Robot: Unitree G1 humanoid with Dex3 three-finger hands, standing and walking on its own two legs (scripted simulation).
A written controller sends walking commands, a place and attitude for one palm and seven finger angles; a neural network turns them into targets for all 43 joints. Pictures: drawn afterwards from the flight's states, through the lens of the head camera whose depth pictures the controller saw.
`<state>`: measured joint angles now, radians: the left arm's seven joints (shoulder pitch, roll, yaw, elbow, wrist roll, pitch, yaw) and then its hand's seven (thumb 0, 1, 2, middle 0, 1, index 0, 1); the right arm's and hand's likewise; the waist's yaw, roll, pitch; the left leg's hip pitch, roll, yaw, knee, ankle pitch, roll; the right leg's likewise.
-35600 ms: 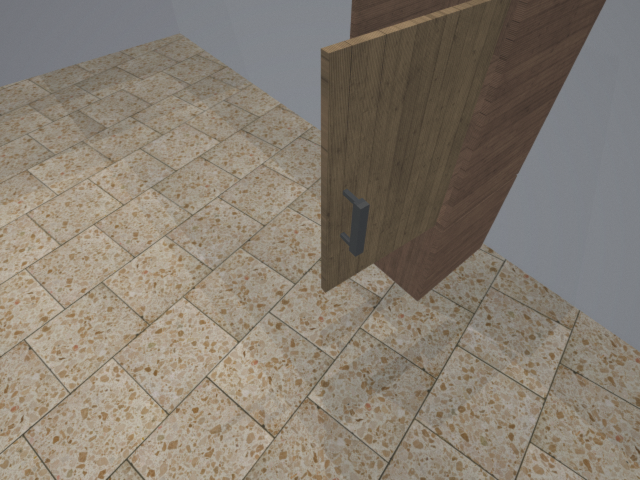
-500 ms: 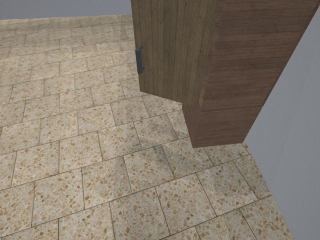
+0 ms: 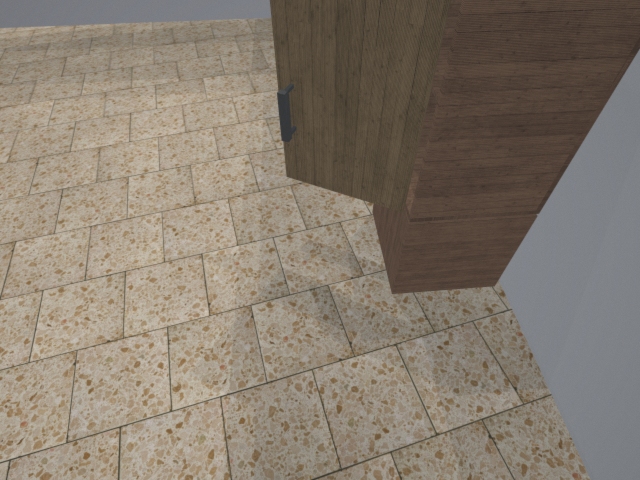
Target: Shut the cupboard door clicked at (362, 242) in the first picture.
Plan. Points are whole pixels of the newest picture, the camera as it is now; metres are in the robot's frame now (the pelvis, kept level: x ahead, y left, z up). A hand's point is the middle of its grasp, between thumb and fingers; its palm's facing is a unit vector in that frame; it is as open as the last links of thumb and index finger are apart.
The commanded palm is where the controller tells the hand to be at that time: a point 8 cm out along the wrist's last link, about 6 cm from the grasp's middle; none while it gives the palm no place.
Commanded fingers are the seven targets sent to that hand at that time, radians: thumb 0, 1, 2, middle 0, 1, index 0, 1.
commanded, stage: walk to a spot facing it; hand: left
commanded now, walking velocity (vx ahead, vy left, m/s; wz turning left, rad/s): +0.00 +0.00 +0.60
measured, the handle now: (288, 113) +0.99 +0.12 -0.09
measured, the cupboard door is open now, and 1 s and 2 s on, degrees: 60 60 60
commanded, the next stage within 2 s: turn to face it in 1.64 s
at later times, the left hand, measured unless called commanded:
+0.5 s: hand out of the picture +0.05 +0.23 -0.15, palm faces +0.29 -0.91 -0.29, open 7.3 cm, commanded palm none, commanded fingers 0.00 0.90 0.90 -0.20 -0.30 -0.20 -0.30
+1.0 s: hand out of the picture -0.06 +0.21 -0.17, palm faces +0.59 -0.77 -0.24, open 7.4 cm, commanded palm none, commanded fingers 0.00 0.90 0.90 -0.20 -0.30 -0.20 -0.30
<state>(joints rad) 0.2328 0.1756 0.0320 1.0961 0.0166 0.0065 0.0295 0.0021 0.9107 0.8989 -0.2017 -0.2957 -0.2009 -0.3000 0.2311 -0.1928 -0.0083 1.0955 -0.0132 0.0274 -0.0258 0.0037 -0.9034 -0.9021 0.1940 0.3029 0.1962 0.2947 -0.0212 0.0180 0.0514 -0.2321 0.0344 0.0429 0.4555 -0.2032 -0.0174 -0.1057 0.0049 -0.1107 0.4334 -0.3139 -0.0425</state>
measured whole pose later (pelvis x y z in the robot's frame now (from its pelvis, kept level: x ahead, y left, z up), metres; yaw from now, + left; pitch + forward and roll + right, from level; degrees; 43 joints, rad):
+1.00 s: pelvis +0.03 +0.01 -0.01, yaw +37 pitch +1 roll +0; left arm 0.23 0.27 0.08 0.92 0.03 0.04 -0.03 0.01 0.91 0.90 -0.20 -0.30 -0.20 -0.30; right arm 0.23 -0.22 -0.03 0.88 -0.03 -0.01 0.01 0.00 -0.90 -0.90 0.20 0.30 0.20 0.29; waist -0.01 -0.03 0.09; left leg -0.23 0.00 0.00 0.52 -0.32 0.01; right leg -0.49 -0.10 -0.06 1.07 -0.42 0.06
